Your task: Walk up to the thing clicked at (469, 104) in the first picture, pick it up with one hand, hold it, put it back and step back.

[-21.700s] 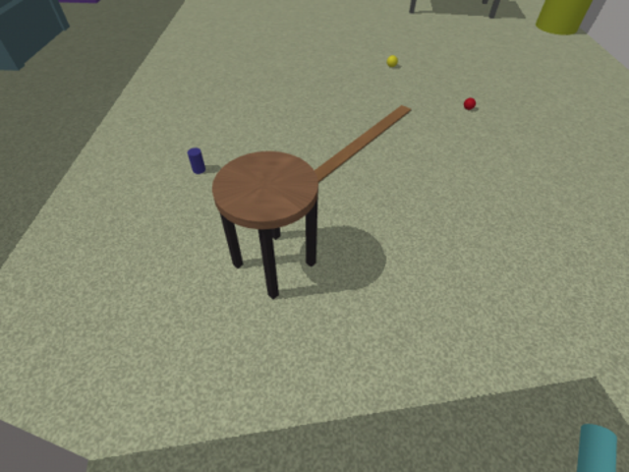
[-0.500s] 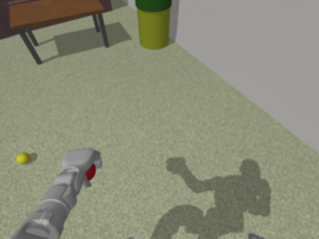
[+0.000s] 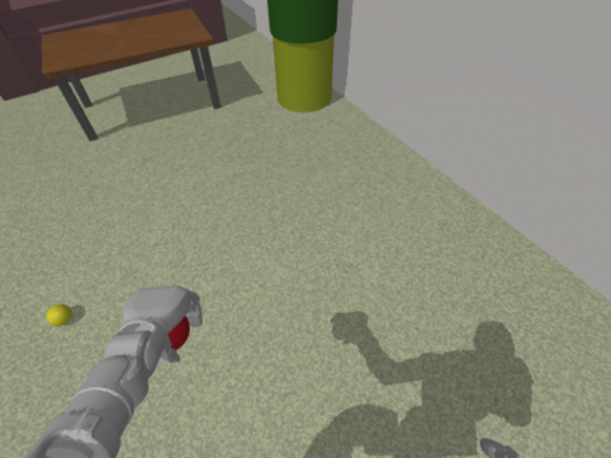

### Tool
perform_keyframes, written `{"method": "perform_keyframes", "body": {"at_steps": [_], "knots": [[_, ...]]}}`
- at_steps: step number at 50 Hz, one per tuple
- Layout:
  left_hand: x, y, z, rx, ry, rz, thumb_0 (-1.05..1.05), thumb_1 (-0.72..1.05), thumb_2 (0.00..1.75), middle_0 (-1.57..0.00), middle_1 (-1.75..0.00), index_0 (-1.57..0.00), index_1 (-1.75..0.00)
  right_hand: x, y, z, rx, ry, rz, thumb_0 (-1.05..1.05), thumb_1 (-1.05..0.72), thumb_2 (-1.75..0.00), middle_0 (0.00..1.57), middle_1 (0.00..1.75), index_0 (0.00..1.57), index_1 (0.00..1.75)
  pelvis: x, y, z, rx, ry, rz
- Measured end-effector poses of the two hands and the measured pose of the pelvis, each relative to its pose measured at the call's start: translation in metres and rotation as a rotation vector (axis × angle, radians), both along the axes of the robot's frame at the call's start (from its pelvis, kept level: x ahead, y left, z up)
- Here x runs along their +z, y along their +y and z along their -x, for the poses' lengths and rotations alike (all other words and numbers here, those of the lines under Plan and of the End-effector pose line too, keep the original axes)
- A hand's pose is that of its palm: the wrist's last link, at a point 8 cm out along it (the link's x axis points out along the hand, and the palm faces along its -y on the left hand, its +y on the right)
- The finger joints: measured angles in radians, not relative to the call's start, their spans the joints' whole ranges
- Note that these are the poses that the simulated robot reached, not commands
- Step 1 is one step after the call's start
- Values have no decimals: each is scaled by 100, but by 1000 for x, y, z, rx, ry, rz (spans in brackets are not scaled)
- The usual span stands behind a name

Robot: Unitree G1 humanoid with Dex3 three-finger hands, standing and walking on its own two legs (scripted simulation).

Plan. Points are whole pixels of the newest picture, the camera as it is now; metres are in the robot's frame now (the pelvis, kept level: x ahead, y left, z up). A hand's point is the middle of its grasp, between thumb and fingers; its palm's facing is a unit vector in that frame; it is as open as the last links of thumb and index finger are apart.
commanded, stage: hold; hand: left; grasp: from above
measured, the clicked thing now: (166, 330) +0.32 +0.24 -0.08
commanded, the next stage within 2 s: crouch in 1.30 s
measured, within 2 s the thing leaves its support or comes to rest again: neither
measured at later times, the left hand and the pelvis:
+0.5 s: hand (161, 343) +0.28 +0.22 -0.04, palm faces -0.45 -0.07 -0.89, open 7.9 cm; pelvis -0.01 +0.00 +0.01, yaw +0 degrees
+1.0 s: hand (160, 352) +0.27 +0.22 -0.03, palm faces -0.46 -0.07 -0.88, open 7.9 cm; pelvis -0.02 +0.00 +0.01, yaw +0 degrees
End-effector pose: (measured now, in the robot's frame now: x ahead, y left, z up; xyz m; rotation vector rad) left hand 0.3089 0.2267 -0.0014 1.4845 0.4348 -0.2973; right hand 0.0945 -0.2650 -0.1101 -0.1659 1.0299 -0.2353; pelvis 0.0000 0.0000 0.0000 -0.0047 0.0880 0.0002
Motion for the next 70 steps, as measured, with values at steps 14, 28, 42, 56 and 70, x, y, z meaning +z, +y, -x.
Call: {"method": "perform_keyframes", "body": {"at_steps": [14,28,42,56,70], "knots": [[12,-2,10,-10,2,3,-1,13,56,-62,-56,-87,-62,7,4,-11,9,-38,-14,1,-90,-90,20,30,20,30,5,-1,4,-1,-31,-3],[23,-3,24,-17,-5,6,-1,14,55,-61,-57,-86,-63,13,8,-13,22,-76,-22,1,-90,-90,20,30,20,30,8,-1,13,-4,-62,-5],[32,-5,33,-26,-9,11,-1,15,55,-60,-58,-86,-64,16,10,-14,36,-100,-29,1,-91,-90,20,30,20,30,10,-3,20,-3,-83,-7],[28,-8,35,-39,-5,13,-1,14,56,-61,-58,-86,-64,16,8,-14,37,-92,-20,1,-91,-90,20,30,20,30,10,-4,22,-2,-83,-8],[28,-7,31,-34,2,12,-1,14,56,-61,-58,-87,-64,15,9,-14,26,-79,-24,1,-91,-90,20,30,20,30,11,-4,18,-3,-79,-8]]}}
